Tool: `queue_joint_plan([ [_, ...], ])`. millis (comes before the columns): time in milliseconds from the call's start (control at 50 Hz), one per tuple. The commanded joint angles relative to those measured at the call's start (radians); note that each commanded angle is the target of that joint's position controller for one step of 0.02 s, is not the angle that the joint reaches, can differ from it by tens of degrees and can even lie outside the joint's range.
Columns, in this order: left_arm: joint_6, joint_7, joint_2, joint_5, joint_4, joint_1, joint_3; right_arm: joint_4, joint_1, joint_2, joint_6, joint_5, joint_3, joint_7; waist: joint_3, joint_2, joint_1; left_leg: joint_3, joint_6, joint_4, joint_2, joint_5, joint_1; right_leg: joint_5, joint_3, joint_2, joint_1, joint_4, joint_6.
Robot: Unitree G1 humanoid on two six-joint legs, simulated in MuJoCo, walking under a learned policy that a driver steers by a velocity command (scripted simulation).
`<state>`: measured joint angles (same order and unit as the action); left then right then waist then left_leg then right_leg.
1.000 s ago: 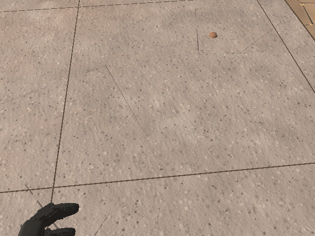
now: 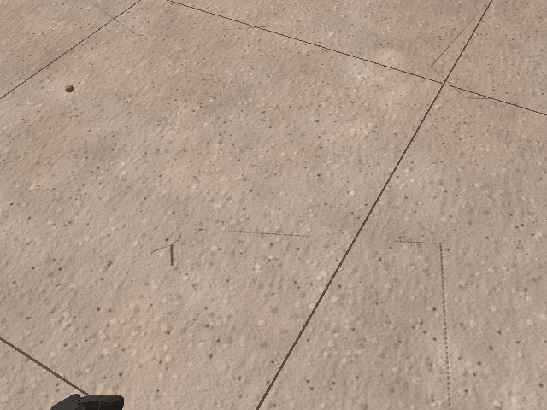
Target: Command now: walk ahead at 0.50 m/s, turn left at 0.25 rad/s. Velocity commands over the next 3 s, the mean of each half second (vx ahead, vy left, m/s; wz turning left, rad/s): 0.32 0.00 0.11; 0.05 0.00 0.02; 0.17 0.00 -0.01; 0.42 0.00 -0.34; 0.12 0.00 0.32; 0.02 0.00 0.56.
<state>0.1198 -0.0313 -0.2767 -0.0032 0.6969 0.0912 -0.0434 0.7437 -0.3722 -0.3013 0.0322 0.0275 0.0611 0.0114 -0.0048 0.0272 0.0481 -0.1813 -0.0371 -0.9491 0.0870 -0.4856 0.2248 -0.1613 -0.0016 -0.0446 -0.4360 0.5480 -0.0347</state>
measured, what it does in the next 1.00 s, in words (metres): walks ahead: left foot, then right foot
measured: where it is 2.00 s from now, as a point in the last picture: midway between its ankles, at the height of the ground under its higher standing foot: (272, 363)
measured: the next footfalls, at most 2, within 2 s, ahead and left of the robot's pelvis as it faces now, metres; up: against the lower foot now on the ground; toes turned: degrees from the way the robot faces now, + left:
left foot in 0.38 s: +0.36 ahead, +0.13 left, +0.00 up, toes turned +1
right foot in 0.68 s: +0.31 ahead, -0.12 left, +0.00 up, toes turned +1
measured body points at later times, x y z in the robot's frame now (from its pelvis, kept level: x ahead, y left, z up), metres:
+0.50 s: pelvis +0.22 +0.03 +0.00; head +0.25 +0.04 +0.45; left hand +0.26 +0.31 -0.13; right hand +0.44 -0.20 -0.08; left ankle +0.32 +0.13 -0.72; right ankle +0.12 -0.12 -0.67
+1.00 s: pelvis +0.29 +0.01 +0.01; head +0.30 +0.01 +0.46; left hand +0.36 +0.27 -0.13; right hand +0.40 -0.25 -0.12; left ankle +0.32 +0.13 -0.72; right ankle +0.27 -0.12 -0.72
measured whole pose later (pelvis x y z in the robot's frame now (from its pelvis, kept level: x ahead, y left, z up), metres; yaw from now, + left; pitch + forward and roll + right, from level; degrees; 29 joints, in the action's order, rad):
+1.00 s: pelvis +0.29 +0.01 +0.01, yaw +1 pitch -1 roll +0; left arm 0.01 0.03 -0.23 -0.01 0.94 0.22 -0.01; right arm 0.93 -0.17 -0.23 0.00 -0.01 0.04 0.02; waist -0.03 0.00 0.00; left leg -0.01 0.00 -0.51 0.01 -0.22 0.27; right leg -0.33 0.01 0.03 -0.19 0.53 0.02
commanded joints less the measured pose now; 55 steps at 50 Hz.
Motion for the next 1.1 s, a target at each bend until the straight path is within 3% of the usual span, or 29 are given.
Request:
queue_joint_plan([
  [20,-0.012,0.006,-0.141,0.005,0.001,0.215,-0.047,-0.108,0.074,-0.137,0.026,0.001,0.020,0.002,0.077,-0.104,-0.128,0.027,0.009,-0.336,-0.094,0.058,0.553,-0.324,0.573,0.369,0.542,-0.280,-0.195],
  [40,-0.016,0.007,-0.119,-0.001,0.005,0.178,-0.037,-0.123,0.122,-0.123,0.030,-0.015,0.019,-0.001,0.006,-0.083,-0.108,0.047,0.010,-0.272,-0.124,0.107,0.542,-0.219,0.483,0.329,0.432,-0.306,-0.194],
  [80,-0.013,0.009,-0.093,-0.010,0.009,0.150,-0.026,-0.115,0.102,-0.089,0.031,-0.018,0.017,-0.009,-0.005,-0.124,-0.064,0.069,0.013,-0.176,-0.169,0.169,0.450,-0.072,0.370,0.268,0.333,-0.344,-0.175],
  [100,-0.011,0.009,-0.093,-0.004,0.015,0.155,-0.026,-0.108,0.091,-0.070,0.030,-0.016,0.013,-0.011,0.003,-0.132,-0.057,0.085,0.018,-0.144,-0.173,0.176,0.432,-0.015,0.332,0.257,0.318,-0.357,-0.181],
  [160,-0.009,0.015,-0.138,0.006,0.038,0.172,-0.036,-0.129,0.159,-0.036,0.031,-0.027,-0.002,-0.012,-0.019,-0.110,-0.064,0.119,0.042,0.018,-0.184,0.254,0.442,0.208,0.238,0.259,0.296,-0.386,-0.203],
  [220,-0.026,0.023,-0.160,0.008,0.063,0.183,-0.039,-0.133,0.225,-0.005,0.041,-0.033,-0.015,-0.018,0.001,-0.105,-0.080,0.162,0.056,0.228,-0.150,0.420,0.326,0.524,0.093,0.210,0.271,-0.342,-0.163],
  [280,-0.042,0.028,-0.164,0.016,0.099,0.242,-0.035,-0.142,0.292,-0.015,0.045,-0.026,-0.011,-0.030,0.026,-0.117,-0.109,0.168,0.050,0.349,-0.110,0.558,0.248,0.527,0.068,0.206,0.310,-0.301,-0.137],
  [320,-0.053,0.031,-0.169,0.020,0.112,0.245,-0.036,-0.151,0.314,-0.033,0.046,-0.027,-0.004,-0.037,0.029,-0.123,-0.102,0.153,0.027,0.407,-0.100,0.539,0.223,0.501,0.089,0.226,0.348,-0.254,-0.121],
  [360,-0.061,0.036,-0.176,0.025,0.115,0.212,-0.037,-0.132,0.254,-0.058,0.049,-0.038,0.010,-0.039,0.055,-0.117,-0.050,0.157,-0.004,0.489,-0.085,0.559,0.116,0.492,0.095,0.220,0.358,-0.161,-0.090],
  [380,-0.061,0.037,-0.160,0.021,0.117,0.219,-0.032,-0.107,0.190,-0.086,0.050,-0.047,0.021,-0.033,0.089,-0.095,-0.023,0.165,-0.028,0.534,-0.083,0.644,0.000,0.505,0.080,0.181,0.338,-0.072,-0.063],
  [400,-0.053,0.037,-0.124,-0.002,0.103,0.237,-0.016,-0.100,0.112,-0.152,0.050,-0.059,0.035,-0.022,0.184,-0.010,-0.003,0.058,-0.079,0.481,-0.212,1.033,-0.196,0.328,0.041,0.125,0.245,0.095,-0.016],
  [420,-0.048,0.030,-0.033,-0.016,0.119,0.387,0.018,-0.105,0.090,-0.159,0.035,-0.079,0.027,-0.013,0.326,0.188,-0.048,-0.190,-0.260,0.419,-0.455,1.310,-0.485,-0.241,0.019,0.039,0.003,0.381,0.056],
  [440,-0.060,0.026,-0.075,-0.001,0.143,0.399,0.013,-0.090,0.066,-0.076,0.019,-0.053,0.007,-0.019,0.410,0.192,-0.023,-0.275,-0.308,0.455,-0.484,1.185,-0.468,-0.544,0.088,0.046,-0.027,0.495,0.080],
  [460,-0.075,0.025,-0.136,0.016,0.131,0.335,-0.005,-0.084,0.107,-0.061,0.010,-0.036,0.000,-0.026,0.314,0.127,-0.020,-0.234,-0.270,0.504,-0.430,0.971,-0.366,-0.536,0.100,0.075,-0.069,0.540,0.091],
  [480,-0.093,0.035,-0.131,0.020,0.121,0.272,-0.008,-0.084,0.170,-0.053,0.007,-0.035,-0.004,-0.029,0.224,0.074,-0.034,-0.189,-0.227,0.543,-0.389,0.808,-0.265,-0.494,0.083,0.097,-0.094,0.530,0.098],
  [500,-0.113,0.045,-0.123,0.011,0.119,0.241,-0.010,-0.086,0.234,-0.049,0.006,-0.037,-0.008,-0.031,0.151,0.058,-0.052,-0.145,-0.202,0.587,-0.361,0.693,-0.141,-0.455,0.078,0.115,-0.076,0.475,0.109],
  [560,-0.147,0.066,-0.084,-0.002,0.141,0.273,-0.006,-0.077,0.332,-0.069,-0.003,-0.059,0.001,-0.026,0.101,0.126,-0.105,-0.031,-0.171,0.668,-0.280,0.500,0.106,-0.321,0.036,0.108,0.131,0.296,0.124],
  [640,-0.144,0.063,-0.058,-0.013,0.164,0.260,-0.001,-0.041,0.337,-0.047,-0.009,-0.046,-0.005,-0.013,0.114,0.101,-0.107,0.020,-0.141,0.665,-0.246,0.234,0.164,-0.044,0.003,0.088,0.298,0.047,0.088],
  [680,-0.142,0.060,-0.074,-0.036,0.146,0.219,-0.001,-0.003,0.291,-0.012,-0.011,-0.045,-0.019,-0.013,0.063,0.062,-0.098,0.032,-0.056,0.662,-0.198,-0.001,0.215,0.017,0.039,0.115,0.340,-0.061,0.051],
  [700,-0.141,0.065,-0.118,-0.032,0.126,0.193,-0.006,0.009,0.269,-0.015,-0.012,-0.052,-0.019,-0.014,0.011,0.006,-0.073,0.054,-0.015,0.626,-0.159,-0.042,0.214,-0.037,0.089,0.166,0.289,-0.119,0.023],
  [720,-0.140,0.067,-0.166,-0.017,0.142,0.158,-0.021,0.011,0.242,-0.015,-0.015,-0.046,-0.014,-0.010,-0.032,-0.126,-0.030,0.119,0.014,0.600,-0.104,0.046,0.139,-0.253,0.083,0.154,0.140,-0.135,-0.005],
  [760,-0.120,0.064,-0.088,-0.023,0.148,0.130,-0.003,0.025,0.264,-0.033,-0.017,-0.044,-0.007,0.002,-0.042,-0.138,-0.041,0.132,0.018,0.528,-0.102,0.177,0.016,-0.310,0.083,0.137,0.044,-0.189,0.017],
  [840,-0.091,0.060,-0.080,-0.009,0.174,0.149,0.001,0.074,0.231,-0.024,-0.019,-0.043,-0.006,0.007,0.005,-0.090,-0.050,0.132,-0.002,0.502,-0.110,0.346,-0.011,-0.094,0.060,0.121,0.137,-0.139,0.042],
  [980,-0.099,0.062,-0.078,-0.002,0.215,0.162,0.005,0.150,0.225,-0.029,-0.025,-0.031,-0.002,0.010,0.034,-0.033,-0.059,0.137,0.003,0.477,-0.115,0.512,-0.058,0.069,0.039,0.104,0.197,-0.110,0.033],
  [1100,-0.104,0.061,-0.069,-0.001,0.249,0.158,0.008,0.208,0.227,-0.038,-0.039,-0.027,0.000,0.021,0.025,-0.025,-0.055,0.138,0.007,0.479,-0.118,0.539,-0.084,0.108,0.028,0.094,0.211,-0.122,0.031],
])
